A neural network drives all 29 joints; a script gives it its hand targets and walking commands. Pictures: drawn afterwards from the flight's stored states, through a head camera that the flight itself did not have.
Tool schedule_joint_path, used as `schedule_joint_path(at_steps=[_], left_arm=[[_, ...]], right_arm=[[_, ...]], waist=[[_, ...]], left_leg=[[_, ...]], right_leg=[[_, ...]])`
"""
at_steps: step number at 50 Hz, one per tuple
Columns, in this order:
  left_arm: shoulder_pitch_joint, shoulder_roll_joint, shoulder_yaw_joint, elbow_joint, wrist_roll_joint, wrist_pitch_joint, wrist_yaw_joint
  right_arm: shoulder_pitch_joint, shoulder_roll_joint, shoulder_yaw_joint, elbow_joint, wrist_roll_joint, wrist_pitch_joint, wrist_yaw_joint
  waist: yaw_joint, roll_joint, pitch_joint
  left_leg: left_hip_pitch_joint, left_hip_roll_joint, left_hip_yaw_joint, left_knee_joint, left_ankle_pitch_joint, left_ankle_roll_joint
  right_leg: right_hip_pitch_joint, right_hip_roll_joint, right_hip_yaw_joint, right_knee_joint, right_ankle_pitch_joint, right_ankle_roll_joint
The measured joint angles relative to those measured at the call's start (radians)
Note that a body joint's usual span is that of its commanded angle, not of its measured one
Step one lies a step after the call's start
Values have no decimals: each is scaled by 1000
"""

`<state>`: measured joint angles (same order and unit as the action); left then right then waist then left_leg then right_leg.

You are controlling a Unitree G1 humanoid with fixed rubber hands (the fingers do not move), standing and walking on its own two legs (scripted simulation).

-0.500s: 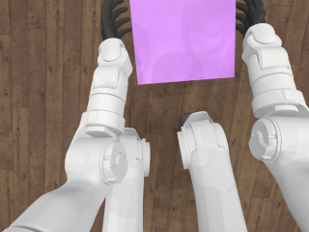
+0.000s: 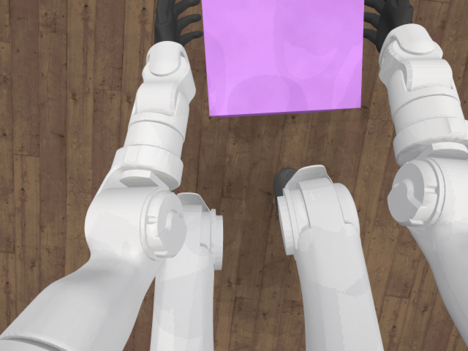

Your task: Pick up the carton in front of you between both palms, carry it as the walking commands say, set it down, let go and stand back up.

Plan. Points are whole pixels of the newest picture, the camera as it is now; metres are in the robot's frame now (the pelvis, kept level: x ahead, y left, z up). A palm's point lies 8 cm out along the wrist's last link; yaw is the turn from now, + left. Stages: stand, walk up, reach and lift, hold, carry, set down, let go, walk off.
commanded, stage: set down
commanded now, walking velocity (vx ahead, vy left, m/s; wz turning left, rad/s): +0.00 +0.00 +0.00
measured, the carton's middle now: (272, 55) +0.50 -0.14 -0.26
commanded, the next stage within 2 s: let go in 1.82 s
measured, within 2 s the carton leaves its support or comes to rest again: neither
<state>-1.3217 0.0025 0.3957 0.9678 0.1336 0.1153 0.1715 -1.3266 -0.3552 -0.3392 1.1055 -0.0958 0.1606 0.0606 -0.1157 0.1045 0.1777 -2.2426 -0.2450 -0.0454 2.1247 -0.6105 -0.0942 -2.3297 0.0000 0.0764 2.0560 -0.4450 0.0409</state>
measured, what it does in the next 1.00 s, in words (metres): stands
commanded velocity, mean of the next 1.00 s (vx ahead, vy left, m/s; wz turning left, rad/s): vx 0.00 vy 0.00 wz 0.00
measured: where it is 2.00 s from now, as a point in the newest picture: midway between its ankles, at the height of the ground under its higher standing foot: (245, 242)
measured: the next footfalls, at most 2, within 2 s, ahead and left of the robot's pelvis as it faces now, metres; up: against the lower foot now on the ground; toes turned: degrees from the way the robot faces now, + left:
none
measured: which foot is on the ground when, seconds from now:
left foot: down 0.00-1.00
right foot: down 0.00-1.00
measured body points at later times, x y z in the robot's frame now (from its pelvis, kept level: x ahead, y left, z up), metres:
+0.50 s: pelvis +0.00 +0.00 -0.01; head +0.34 -0.06 +0.27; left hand +0.55 +0.02 -0.17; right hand +0.49 -0.30 -0.18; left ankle +0.10 +0.11 -0.35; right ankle +0.14 -0.14 -0.35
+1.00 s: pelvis -0.01 -0.01 +0.02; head +0.34 -0.09 +0.29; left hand +0.53 +0.03 -0.13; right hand +0.47 -0.35 -0.14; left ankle +0.10 +0.11 -0.35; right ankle +0.14 -0.14 -0.35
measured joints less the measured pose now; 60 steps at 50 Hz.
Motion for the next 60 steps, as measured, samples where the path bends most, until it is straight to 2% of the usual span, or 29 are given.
schedule_joint_path(at_steps=[17,24,26,30,36,39,43,50,55,60], left_arm=[[-19,25,1,49,16,-49,-57],[-44,53,-50,85,-6,-64,-64],[-44,71,-108,104,-33,-56,-57],[-6,119,-229,100,-147,-57,-22],[25,200,-363,13,-305,-54,1],[26,210,-382,-26,-333,-47,7],[52,200,-358,-89,-319,-27,19],[138,132,-251,-205,-234,27,45],[159,109,-185,-173,-176,46,35],[180,102,-161,-144,-152,40,17]], right_arm=[[-5,-8,-39,38,0,-57,42],[-21,-29,-36,81,27,-105,48],[-21,-43,-25,119,41,-128,43],[13,-89,11,164,124,-184,-8],[50,-162,84,94,256,-214,-18],[48,-178,105,52,282,-202,-9],[52,-168,118,-19,281,-171,-1],[113,-117,115,-171,237,-85,-3],[147,-97,104,-166,207,-54,1],[173,-84,87,-149,180,-54,10]], waist=[[4,-12,26],[9,-21,62],[11,-29,82],[18,-37,139],[24,-28,210],[24,-30,215],[21,-35,197],[10,-39,116],[16,-44,8],[30,-50,-86]], left_leg=[[1,21,7,42,-18,7],[12,31,13,58,-17,8],[21,35,17,61,-19,7],[39,45,19,60,-22,5],[57,58,19,63,-22,2],[63,65,20,65,-22,0],[80,82,22,54,-25,0],[152,114,35,-34,-22,12],[194,129,41,-128,-11,21],[221,138,42,-211,-2,26]], right_leg=[[-2,-9,-11,39,-15,-11],[9,-10,-11,53,-11,-9],[15,-10,-9,58,-11,-10],[28,-17,-14,61,-13,-19],[43,-37,-29,67,-14,-41],[43,-38,-31,72,-12,-49],[51,-25,-32,60,-3,-52],[110,4,-19,-25,10,-46],[148,19,-10,-113,18,-43],[175,25,-6,-190,22,-43]])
